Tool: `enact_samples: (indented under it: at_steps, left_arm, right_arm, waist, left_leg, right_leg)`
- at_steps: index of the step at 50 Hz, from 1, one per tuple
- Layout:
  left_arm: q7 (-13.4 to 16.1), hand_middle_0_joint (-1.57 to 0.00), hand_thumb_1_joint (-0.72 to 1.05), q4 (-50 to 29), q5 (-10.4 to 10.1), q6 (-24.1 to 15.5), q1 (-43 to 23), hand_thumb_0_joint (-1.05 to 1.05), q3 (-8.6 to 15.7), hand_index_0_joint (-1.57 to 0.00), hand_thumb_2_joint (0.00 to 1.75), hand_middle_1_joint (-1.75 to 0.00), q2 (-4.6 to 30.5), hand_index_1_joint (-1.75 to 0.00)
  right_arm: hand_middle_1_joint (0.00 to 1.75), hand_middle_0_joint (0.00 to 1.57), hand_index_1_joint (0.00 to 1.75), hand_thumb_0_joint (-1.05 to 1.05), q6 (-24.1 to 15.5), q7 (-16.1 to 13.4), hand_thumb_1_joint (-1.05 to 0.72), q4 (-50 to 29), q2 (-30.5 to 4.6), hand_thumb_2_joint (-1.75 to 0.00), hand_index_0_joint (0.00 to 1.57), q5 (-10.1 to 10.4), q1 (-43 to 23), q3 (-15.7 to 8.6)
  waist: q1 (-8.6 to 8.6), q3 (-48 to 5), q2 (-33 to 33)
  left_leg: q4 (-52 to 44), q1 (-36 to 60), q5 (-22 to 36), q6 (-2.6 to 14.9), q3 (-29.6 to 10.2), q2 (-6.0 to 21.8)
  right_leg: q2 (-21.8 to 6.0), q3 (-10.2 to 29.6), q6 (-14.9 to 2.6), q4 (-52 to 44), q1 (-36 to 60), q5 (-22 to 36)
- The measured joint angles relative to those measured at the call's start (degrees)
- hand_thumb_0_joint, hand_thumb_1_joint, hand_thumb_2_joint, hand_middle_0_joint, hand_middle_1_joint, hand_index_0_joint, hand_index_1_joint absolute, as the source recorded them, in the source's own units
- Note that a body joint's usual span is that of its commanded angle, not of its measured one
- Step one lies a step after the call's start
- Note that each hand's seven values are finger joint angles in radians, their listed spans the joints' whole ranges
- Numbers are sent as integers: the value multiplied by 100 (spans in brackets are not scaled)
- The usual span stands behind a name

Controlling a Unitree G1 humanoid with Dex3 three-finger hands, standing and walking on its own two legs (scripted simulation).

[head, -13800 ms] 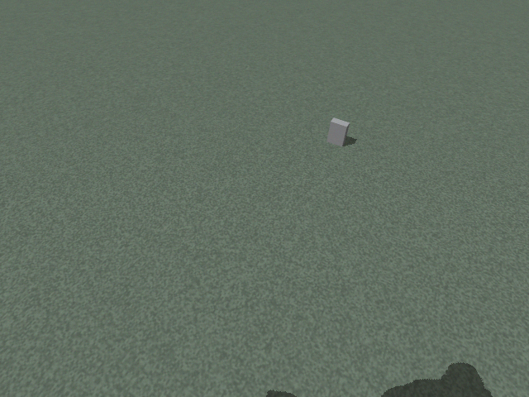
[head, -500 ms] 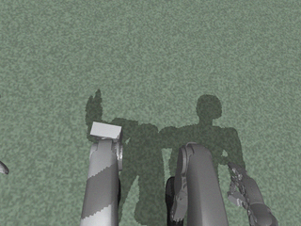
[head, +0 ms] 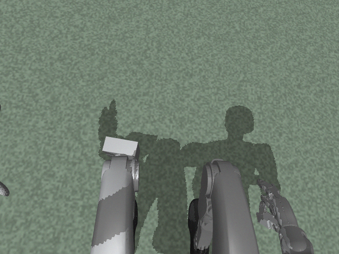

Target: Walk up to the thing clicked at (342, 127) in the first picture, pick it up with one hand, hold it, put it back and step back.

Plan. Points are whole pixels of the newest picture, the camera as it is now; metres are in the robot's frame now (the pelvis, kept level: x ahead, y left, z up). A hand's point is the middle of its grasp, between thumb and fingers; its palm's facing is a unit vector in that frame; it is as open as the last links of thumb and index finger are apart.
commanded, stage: go down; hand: left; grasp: from the side
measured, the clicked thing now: (123, 150) +0.38 +0.17 -0.31
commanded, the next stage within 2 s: none
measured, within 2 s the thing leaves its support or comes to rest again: neither
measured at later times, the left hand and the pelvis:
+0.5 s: hand out of the picture +0.31 +0.37 +0.00, palm faces +0.05 -0.99 -0.09, open 17.6 cm; pelvis +0.00 +0.00 -0.01, yaw +0 degrees
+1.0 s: hand out of the picture +0.32 +0.37 -0.01, palm faces +0.01 -1.00 -0.08, open 17.5 cm; pelvis +0.00 +0.00 -0.02, yaw -1 degrees
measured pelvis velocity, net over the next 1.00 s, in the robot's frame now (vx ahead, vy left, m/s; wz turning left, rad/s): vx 0.00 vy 0.00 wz -0.01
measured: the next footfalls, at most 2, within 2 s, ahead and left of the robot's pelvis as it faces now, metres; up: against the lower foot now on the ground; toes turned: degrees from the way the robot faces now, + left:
none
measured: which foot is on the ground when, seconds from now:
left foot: down 0.00-1.00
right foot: down 0.00-1.00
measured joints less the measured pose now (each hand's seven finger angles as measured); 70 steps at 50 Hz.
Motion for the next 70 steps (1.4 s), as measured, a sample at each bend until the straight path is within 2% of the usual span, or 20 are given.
enact_samples:
  at_steps: [11, 18, 26, 32, 53, 62, 70]
  left_arm:
    - [-96, -6, -58, 115, -66, -118, -98, -2, 60, -6, 5, -8, 61, -6]
    - [-156, -7, -58, 21, -40, -127, -48, -2, 42, -7, 5, -8, 31, -6]
    - [-216, -7, -58, 136, -152, -206, -78, -2, 113, -7, 4, -8, 139, -6]
    - [-317, -7, -58, 165, -129, -266, -116, -2, 115, -7, 4, -7, 116, -6]
    - [-551, -8, -56, 269, -315, -350, -253, -2, 197, -8, 4, -8, 187, -6]
    - [-612, -8, -56, 120, -275, -343, -256, -2, 136, -8, 3, -8, 181, -6]
    - [-667, -8, -57, 333, -338, -364, -324, -2, 195, -9, 3, -8, 371, -6]
  right_arm:
    - [30, 20, 30, 1, -23, 3, -93, 27, 2, -91, 21, -12, 36, 39]
    - [30, 20, 30, 1, -27, 2, -93, 26, -5, -91, 21, 8, 67, 46]
    - [30, 20, 30, 1, -49, -2, -93, 37, -2, -91, 21, 7, 56, 77]
    - [30, 20, 30, 1, -54, 15, -93, 30, -24, -91, 21, -6, 11, 97]
    - [30, 20, 30, 1, -61, 8, -92, 83, -62, -90, 21, -23, -15, 150]
    - [30, 20, 30, 1, -63, -1, -92, 81, -36, -90, 21, -22, -35, 172]
    - [30, 20, 30, 1, -70, 5, -92, 38, -52, -90, 21, -18, -61, 224]
  waist:
    - [-23, 8, -38]
    - [-38, 0, -45]
    - [-62, 4, -68]
    - [-66, 77, -66]
    - [-82, 113, -55]
    - [-110, 98, -87]
    - [-143, 138, -77]
  left_leg:
    - [33, -33, 33, 13, -6, -1]
    - [68, -65, 29, 46, -3, -3]
    - [118, -103, 25, 52, -10, -13]
    - [178, -160, 36, 40, -14, -21]
    - [328, -253, -13, 30, -44, -20]
    - [376, -280, -11, 40, -57, -31]
    - [388, -287, 14, 45, -73, -23]
  right_leg:
    - [6, -1, 14, 19, -24, 39]
    - [9, 3, 45, 25, -30, 40]
    - [4, 1, 52, 69, -55, 30]
    - [2, 3, 45, 139, -117, 36]
    - [17, -11, 47, 280, -212, -5]
    - [14, -20, 57, 308, -215, -6]
    - [28, -33, 62, 307, -222, 33]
